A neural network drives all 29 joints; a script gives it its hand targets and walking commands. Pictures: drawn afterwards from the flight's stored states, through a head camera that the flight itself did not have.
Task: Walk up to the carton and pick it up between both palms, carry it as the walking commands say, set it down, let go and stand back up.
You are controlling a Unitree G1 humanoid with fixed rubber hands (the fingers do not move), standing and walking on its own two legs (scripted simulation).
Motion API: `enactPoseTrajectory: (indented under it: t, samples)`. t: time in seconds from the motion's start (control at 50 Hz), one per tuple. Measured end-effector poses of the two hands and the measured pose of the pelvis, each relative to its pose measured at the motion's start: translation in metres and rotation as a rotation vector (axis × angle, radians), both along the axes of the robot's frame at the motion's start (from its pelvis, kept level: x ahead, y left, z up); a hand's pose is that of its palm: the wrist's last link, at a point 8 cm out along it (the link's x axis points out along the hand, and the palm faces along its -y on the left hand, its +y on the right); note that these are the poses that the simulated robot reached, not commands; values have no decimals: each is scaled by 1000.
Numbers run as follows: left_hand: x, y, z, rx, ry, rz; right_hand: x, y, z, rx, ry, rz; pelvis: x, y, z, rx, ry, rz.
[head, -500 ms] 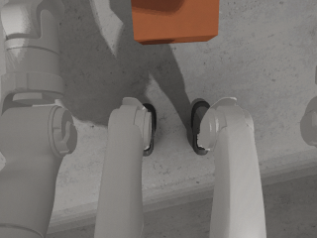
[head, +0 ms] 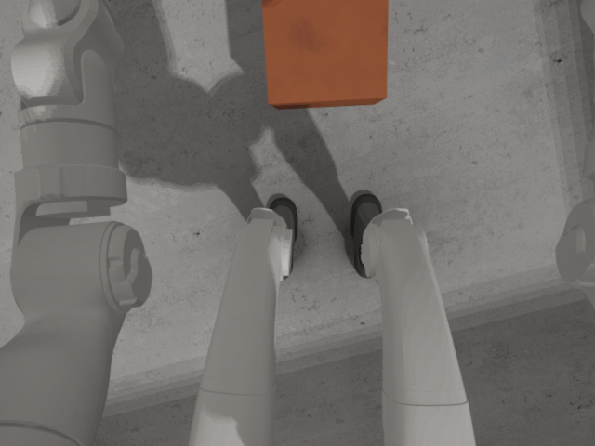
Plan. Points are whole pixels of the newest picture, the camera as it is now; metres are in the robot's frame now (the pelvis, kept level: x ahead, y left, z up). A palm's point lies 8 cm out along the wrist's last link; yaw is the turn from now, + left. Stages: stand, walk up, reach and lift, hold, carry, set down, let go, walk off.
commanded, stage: set down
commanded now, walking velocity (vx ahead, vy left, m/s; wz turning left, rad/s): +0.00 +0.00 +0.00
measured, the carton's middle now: (324, 48) +0.56 +0.01 -0.54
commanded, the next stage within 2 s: let go in 0.24 s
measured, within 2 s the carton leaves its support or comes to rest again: neither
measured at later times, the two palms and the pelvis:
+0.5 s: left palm out of the picture +0.49 +0.23 -0.01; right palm out of the picture +0.51 -0.22 -0.02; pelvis +0.07 +0.00 +0.08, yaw +0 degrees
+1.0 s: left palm out of the picture +0.32 +0.24 +0.07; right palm out of the picture +0.34 -0.22 +0.06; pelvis +0.12 +0.00 +0.15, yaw +0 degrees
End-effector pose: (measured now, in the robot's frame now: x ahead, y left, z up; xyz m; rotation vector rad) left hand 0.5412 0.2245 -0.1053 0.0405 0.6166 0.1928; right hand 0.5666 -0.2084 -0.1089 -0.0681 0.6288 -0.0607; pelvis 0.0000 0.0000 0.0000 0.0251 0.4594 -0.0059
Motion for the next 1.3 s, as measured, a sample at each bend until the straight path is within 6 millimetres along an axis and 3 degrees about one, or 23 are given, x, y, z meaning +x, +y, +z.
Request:
enactPoseTrajectory:
  t: [0.2,0.4,0.58,0.78,1.06,1.16,1.3]
  samples:
    - [-1,-6,50,-1,18,-8,-5,-5,49,-9,30,-6,7,0,38,2,53,-3]
    - [-18,-4,88,54,98,-58,-22,-8,85,-67,82,0,44,-2,62,7,194,-5]
    - [-71,12,102,85,160,-111,-81,-10,91,-91,124,-7,82,-4,96,0,164,0]
    - [-122,13,134,79,157,-131,-135,-5,125,-77,123,-1,110,-1,119,-10,78,9]
    - [-241,20,187,82,177,-125,-244,-15,182,-92,144,8,121,6,151,-22,-296,15]
    - [-257,18,197,77,166,-137,-270,-16,196,-92,146,17,122,6,156,-23,-431,13]
    - [-253,11,202,69,155,-169,-288,-17,200,-97,171,13,120,7,155,-29,-560,1]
